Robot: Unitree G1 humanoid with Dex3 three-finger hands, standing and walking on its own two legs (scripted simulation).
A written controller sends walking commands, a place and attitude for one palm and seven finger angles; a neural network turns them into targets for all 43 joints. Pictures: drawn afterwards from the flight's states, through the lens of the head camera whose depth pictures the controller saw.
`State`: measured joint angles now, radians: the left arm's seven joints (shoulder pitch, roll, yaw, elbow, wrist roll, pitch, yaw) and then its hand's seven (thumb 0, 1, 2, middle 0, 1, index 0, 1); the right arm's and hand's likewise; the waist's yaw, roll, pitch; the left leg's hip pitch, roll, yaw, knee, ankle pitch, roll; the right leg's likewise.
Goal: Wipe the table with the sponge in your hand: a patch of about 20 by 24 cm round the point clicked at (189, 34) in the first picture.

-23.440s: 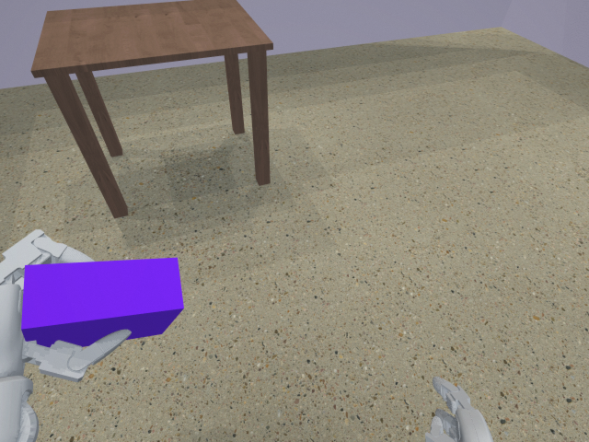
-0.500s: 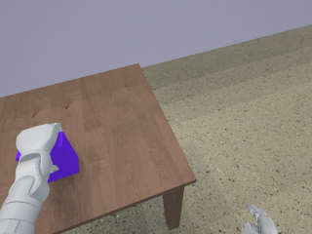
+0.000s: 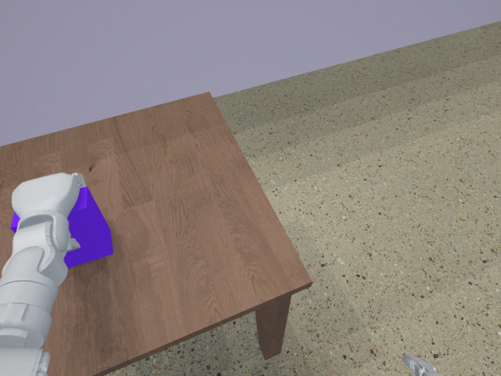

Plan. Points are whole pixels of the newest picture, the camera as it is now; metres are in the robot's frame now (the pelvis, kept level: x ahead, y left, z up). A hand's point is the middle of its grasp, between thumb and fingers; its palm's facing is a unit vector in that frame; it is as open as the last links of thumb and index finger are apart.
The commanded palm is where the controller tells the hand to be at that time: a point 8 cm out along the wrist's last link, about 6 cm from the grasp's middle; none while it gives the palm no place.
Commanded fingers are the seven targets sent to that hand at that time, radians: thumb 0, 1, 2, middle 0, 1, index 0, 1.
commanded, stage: wipe forward along the first lane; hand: left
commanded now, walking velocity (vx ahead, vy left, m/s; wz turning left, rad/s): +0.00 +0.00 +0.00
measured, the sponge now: (73, 238) +0.33 +0.36 +0.00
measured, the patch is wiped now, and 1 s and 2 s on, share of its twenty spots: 0.35 0.50 0.55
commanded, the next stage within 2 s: slide across to the middle lane in 0.22 s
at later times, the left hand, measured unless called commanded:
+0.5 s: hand (69, 197) +0.38 +0.36 +0.05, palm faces -0.11 +0.01 -0.99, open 9.8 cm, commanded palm +0.36 +0.34 +0.10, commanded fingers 0.00 0.10 1.30 -1.20 -1.60 -1.20 -1.60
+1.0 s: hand (97, 190) +0.40 +0.32 +0.05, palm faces -0.08 -0.01 -1.00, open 9.8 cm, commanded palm +0.38 +0.28 +0.10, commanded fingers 0.00 0.10 1.30 -1.20 -1.60 -1.20 -1.60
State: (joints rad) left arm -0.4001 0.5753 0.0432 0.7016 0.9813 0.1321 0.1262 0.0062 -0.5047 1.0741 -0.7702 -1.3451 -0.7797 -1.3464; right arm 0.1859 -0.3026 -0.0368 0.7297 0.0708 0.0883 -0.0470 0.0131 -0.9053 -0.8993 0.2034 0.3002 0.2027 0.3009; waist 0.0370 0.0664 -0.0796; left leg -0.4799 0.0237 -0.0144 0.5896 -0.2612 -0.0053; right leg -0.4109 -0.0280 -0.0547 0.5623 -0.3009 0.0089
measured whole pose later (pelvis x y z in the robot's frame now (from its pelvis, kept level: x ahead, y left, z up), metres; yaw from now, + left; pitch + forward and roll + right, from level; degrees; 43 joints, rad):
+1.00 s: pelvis +0.02 +0.01 +0.00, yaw +1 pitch +9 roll -1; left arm -0.54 0.46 -0.10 0.76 0.98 0.27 0.18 0.00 -0.50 1.08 -0.77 -1.35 -0.77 -1.35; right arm 0.12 -0.26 -0.03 0.73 0.07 0.13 -0.02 0.01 -0.91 -0.90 0.20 0.30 0.20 0.30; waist 0.03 0.06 -0.09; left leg -0.43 0.00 -0.02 0.55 -0.27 0.01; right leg -0.34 -0.05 -0.06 0.50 -0.30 0.02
